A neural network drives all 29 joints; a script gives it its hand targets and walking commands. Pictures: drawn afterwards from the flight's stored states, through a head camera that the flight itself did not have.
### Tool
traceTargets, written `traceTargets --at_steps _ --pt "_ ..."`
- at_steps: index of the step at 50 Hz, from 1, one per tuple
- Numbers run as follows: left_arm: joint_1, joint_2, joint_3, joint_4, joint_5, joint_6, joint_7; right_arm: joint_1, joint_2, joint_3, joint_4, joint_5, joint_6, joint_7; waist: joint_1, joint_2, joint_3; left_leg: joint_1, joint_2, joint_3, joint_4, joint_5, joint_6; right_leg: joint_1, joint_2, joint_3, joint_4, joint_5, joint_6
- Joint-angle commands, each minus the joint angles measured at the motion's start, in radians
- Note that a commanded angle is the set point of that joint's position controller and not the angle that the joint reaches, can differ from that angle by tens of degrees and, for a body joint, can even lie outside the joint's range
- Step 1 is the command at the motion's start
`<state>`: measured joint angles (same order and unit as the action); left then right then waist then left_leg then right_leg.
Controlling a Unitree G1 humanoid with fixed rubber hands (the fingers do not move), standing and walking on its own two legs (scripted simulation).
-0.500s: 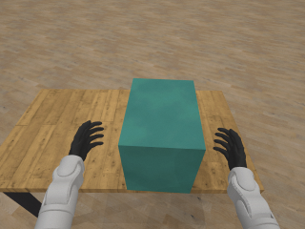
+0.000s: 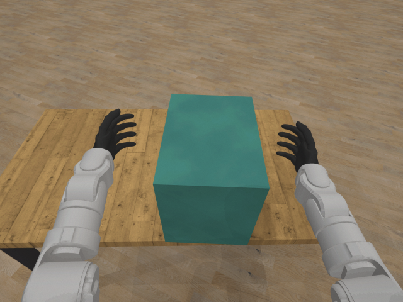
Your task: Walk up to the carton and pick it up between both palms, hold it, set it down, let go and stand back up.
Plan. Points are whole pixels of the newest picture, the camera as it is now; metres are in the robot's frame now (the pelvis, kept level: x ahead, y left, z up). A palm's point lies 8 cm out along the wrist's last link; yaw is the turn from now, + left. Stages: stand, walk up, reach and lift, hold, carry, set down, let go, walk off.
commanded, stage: reach and lift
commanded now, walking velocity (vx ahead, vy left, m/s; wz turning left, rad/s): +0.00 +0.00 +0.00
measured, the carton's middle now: (208, 168) +0.46 +0.00 -0.01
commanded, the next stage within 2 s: none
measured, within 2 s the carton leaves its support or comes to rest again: neither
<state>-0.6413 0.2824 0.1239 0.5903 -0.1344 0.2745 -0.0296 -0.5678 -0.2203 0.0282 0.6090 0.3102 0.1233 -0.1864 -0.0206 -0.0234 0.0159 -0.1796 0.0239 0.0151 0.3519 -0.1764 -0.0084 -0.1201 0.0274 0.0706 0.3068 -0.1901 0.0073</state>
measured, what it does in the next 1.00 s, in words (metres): stands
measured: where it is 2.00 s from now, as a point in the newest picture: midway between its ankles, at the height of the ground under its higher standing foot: outside the picture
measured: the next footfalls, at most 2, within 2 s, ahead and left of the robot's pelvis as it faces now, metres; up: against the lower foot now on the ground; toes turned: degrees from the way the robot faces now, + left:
none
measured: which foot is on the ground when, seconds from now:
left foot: down 0.00-1.00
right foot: down 0.00-1.00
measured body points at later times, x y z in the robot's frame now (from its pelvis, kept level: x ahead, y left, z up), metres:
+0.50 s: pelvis +0.00 -0.01 +0.00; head +0.02 +0.01 +0.45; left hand +0.45 +0.20 +0.14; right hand +0.44 -0.18 +0.13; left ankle +0.01 +0.12 -0.75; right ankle -0.02 -0.13 -0.75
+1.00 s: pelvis -0.02 +0.00 -0.03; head +0.05 +0.02 +0.42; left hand +0.44 +0.19 +0.04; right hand +0.42 -0.18 +0.04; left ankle +0.01 +0.12 -0.75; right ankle -0.02 -0.12 -0.75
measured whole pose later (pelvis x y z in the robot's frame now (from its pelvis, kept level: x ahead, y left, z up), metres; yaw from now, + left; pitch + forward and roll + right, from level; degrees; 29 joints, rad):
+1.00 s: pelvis -0.02 +0.00 -0.03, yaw +2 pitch +20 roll -2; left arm -1.03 0.26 -0.05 1.56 -0.24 -0.39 0.01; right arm -0.91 -0.20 0.08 1.35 0.36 -0.29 -0.11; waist -0.06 0.00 -0.22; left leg -0.74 0.03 -0.04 0.62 -0.22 -0.02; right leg -0.66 0.04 0.01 0.57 -0.25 0.00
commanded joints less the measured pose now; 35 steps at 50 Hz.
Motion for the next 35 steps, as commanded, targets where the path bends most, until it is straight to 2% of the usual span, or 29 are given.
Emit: traceTargets --at_steps 1,7,9,11,13,18,23,25,29,35 --pt "-0.398 0.129 0.014 -0.058 -0.006 -0.033 0.005 -0.397 -0.131 -0.03 -0.053 0.015 -0.017 -0.001 -0.009 0.04 -0.416 0.255 -0.02 0.024 0.031 0.295 -0.012 -0.031 0.025 -0.076 -0.017 0.311 0.033" --pt "-0.49 0.115 -0.011 0.023 -0.001 -0.03 0.015 -0.491 -0.142 -0.029 0.043 0.032 -0.013 0.004 -0.016 0.074 -0.465 0.293 -0.019 0.013 0.062 0.388 -0.035 -0.063 0.035 -0.098 -0.011 0.366 0.023" --pt "-0.535 0.125 -0.012 0.031 -0.002 -0.028 0.019 -0.535 -0.151 -0.031 0.062 0.035 -0.012 0.003 -0.02 0.072 -0.479 0.292 -0.02 0.011 0.07 0.402 -0.037 -0.07 0.036 -0.102 -0.009 0.381 0.026" --pt "-0.574 0.141 -0.006 0.066 0.0 -0.034 0.024 -0.576 -0.152 -0.02 0.089 0.04 -0.008 0.006 -0.01 0.061 -0.494 0.272 -0.022 0.014 0.068 0.382 -0.029 -0.072 0.033 -0.1 -0.005 0.371 0.032" --pt "-0.615 0.147 -0.012 0.129 -0.004 -0.048 0.032 -0.617 -0.153 -0.029 0.142 0.03 -0.005 0.006 -0.018 0.056 -0.494 0.243 -0.022 0.011 0.063 0.339 -0.026 -0.076 0.03 -0.099 0.001 0.359 0.035" --pt "-0.645 0.143 -0.025 0.279 -0.003 -0.106 0.032 -0.655 -0.136 0.001 0.255 0.04 -0.026 0.001 -0.018 0.042 -0.518 0.211 -0.026 0.007 0.076 0.361 -0.02 -0.069 0.025 -0.096 0.02 0.428 0.043" --pt "-0.6 0.116 -0.034 0.418 0.009 -0.206 0.011 -0.608 -0.105 0.023 0.35 0.039 -0.094 0.003 -0.018 0.044 -0.5 0.193 -0.028 0.008 0.094 0.389 -0.026 -0.107 0.023 -0.098 0.017 0.411 0.039" --pt "-0.598 0.113 -0.036 0.463 0.005 -0.266 0.008 -0.607 -0.096 0.028 0.362 0.031 -0.135 0.007 -0.016 0.031 -0.499 0.167 -0.028 0.007 0.098 0.377 -0.025 -0.127 0.022 -0.102 0.023 0.386 0.037" --pt "-0.635 0.114 -0.04 0.516 -0.002 -0.403 0.014 -0.613 -0.083 0.014 0.378 0.005 -0.233 0.023 -0.017 0.05 -0.579 0.132 -0.024 0.01 0.136 0.388 -0.037 -0.183 0.017 -0.108 0.05 0.363 0.029" --pt "-0.716 0.11 -0.098 0.667 -0.063 -0.561 0.037 -0.662 -0.077 -0.001 0.468 -0.011 -0.325 0.042 -0.04 0.071 -0.674 0.028 -0.017 0.0 0.188 0.29 -0.045 -0.315 0.0 -0.109 0.107 0.27 0.016"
